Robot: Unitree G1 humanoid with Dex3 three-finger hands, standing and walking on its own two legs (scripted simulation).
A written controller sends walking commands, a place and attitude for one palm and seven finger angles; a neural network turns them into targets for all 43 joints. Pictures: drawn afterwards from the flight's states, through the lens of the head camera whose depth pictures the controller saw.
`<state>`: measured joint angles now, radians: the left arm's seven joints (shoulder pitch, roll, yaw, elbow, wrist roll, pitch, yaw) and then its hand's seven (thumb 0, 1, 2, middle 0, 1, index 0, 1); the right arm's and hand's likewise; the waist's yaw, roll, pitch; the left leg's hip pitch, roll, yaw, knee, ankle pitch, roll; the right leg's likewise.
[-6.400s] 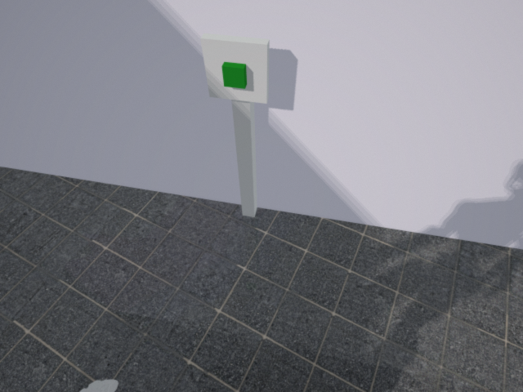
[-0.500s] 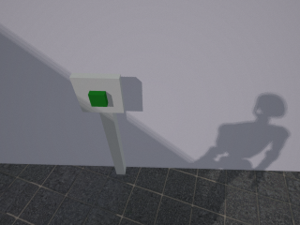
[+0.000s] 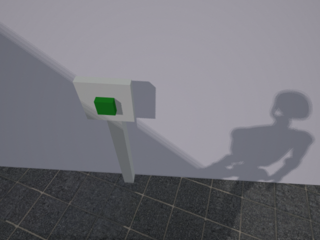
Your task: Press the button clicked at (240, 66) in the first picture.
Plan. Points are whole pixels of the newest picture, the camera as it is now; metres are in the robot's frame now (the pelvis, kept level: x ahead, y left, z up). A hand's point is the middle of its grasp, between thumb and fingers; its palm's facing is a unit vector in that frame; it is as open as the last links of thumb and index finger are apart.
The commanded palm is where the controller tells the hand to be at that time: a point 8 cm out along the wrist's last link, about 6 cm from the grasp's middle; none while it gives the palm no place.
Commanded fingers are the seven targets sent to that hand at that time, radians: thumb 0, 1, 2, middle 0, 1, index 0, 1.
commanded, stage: raise the hand and make a fist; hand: left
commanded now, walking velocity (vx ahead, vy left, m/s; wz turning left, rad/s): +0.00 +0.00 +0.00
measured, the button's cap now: (106, 105) +0.52 +0.22 -0.01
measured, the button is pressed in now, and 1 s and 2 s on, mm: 0 0 0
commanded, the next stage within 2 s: aim a knuckle at the button in 1.94 s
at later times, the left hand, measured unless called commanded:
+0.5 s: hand out of the picture +0.13 +0.16 -0.06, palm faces +0.12 -0.99 -0.07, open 4.4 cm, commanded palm +0.12 +0.22 -0.05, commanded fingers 0.00 0.90 0.90 -1.00 -1.17 -1.00 -1.17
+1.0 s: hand (89, 225) +0.16 +0.18 -0.04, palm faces +0.01 -1.00 -0.04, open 3.1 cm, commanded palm +0.13 +0.24 -0.03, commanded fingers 0.00 0.90 0.90 -1.30 -1.50 -1.30 -1.50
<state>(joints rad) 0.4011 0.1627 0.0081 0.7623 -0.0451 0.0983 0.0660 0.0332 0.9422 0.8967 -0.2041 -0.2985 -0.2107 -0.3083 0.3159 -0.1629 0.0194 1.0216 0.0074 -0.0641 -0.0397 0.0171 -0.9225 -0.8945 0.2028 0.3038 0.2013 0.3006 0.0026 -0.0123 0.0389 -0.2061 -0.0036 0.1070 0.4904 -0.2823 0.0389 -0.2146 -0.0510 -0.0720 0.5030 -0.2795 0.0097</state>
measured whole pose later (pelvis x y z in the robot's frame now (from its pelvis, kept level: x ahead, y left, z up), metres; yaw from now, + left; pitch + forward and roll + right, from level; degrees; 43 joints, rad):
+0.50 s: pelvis -0.03 -0.05 -0.10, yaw +3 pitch +15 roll -1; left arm 0.54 0.21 0.21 -0.03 -0.29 -0.54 -0.34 0.02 0.90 0.90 -0.74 -0.88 -0.74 -0.89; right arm 0.11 -0.23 -0.05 0.50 0.01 -0.22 -0.04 0.01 -0.90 -0.90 0.20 0.30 0.20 0.30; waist 0.06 -0.01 -0.14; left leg -0.96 0.07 -0.03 1.25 -0.56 -0.03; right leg -0.90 -0.03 -0.18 1.22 -0.59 -0.08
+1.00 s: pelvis -0.04 -0.02 -0.08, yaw +2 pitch +14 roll -2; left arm 0.44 0.24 0.20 0.00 -0.30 -0.45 -0.32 0.02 0.90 0.90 -1.27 -1.47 -1.28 -1.48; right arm 0.25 -0.25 -0.05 0.57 0.03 -0.21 -0.06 0.02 -0.90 -0.90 0.20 0.30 0.20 0.30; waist -0.02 0.01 -0.13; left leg -0.89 0.05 0.03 1.15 -0.51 0.02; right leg -0.86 -0.04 -0.12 1.11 -0.50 -0.03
